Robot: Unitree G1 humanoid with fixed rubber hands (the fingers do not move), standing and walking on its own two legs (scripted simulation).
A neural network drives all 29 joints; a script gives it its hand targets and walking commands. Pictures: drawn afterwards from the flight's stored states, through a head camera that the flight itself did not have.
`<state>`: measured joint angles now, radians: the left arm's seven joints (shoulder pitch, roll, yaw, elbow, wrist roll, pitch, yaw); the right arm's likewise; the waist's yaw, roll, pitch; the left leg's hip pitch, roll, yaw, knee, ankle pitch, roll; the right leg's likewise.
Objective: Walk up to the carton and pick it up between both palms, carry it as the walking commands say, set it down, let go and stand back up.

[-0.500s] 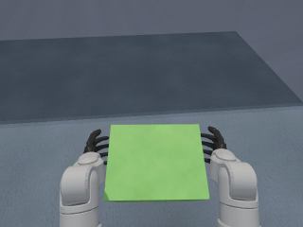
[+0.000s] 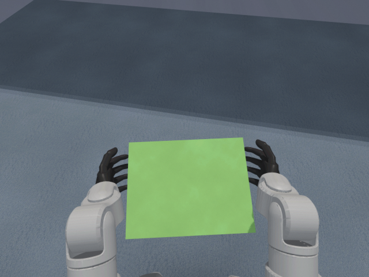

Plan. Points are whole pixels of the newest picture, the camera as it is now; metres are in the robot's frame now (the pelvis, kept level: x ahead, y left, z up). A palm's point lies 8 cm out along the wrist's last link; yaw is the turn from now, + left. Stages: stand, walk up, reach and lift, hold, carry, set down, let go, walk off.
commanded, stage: carry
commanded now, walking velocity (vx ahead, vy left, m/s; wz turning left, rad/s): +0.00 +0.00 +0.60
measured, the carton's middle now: (187, 189) +0.29 -0.01 +0.00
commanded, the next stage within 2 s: none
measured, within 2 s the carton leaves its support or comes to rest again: neither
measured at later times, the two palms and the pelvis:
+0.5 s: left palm (57, 231) +0.19 +0.21 +0.09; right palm (223, 176) +0.28 -0.08 +0.08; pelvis -0.02 +0.00 +0.01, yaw +17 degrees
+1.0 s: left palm out of the picture +0.10 +0.28 +0.09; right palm (167, 185) +0.27 +0.03 +0.07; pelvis -0.04 +0.01 +0.00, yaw +35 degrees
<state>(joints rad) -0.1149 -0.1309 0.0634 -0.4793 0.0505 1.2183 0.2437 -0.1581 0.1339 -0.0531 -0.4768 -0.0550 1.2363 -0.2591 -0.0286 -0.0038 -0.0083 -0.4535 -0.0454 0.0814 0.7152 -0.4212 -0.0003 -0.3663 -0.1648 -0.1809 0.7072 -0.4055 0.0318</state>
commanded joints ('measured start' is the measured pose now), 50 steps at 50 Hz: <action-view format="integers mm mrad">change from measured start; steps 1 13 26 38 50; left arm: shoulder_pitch -497 -583 -484 -622 -529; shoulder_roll -951 -1075 -973 -1067 -1029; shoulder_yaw -622 -680 -587 -682 -620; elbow -166 -218 -167 -210 -205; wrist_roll -349 -438 -339 -417 -378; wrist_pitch -11 -43 -34 -27 -55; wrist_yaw -261 -284 -264 -279 -282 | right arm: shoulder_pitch -357 -447 -466 -437 -467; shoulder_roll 947 1039 996 1053 1035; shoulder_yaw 606 612 661 605 671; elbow -37 -168 -105 -126 -156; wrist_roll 376 354 408 360 395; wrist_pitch -14 -60 -18 -44 -40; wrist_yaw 295 283 292 301 292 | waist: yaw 12 19 23 7 34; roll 416 144 -209 205 -272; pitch -407 -513 -428 -435 -420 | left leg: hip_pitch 540 319 98 330 -36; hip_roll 434 219 -1 245 22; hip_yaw -679 -403 21 -375 -7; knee -223 -233 -208 -214 32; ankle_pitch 1240 601 76 769 -35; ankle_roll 184 123 11 151 7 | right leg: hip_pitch -325 30 313 -83 338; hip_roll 69 131 -170 106 -198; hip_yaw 79 124 114 103 158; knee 362 -54 -88 53 -189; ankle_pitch -309 -30 682 -71 673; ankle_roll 89 41 -89 61 -124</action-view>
